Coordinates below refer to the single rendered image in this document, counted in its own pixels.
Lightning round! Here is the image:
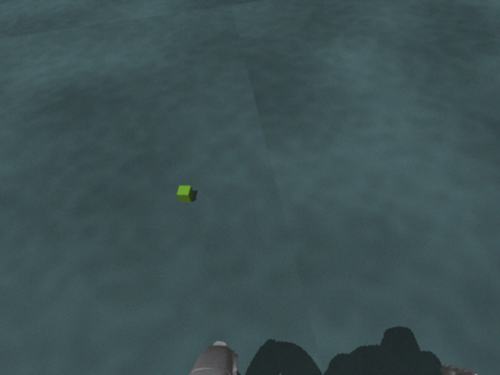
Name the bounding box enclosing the cube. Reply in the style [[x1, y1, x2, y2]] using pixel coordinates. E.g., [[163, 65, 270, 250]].
[[177, 185, 194, 202]]

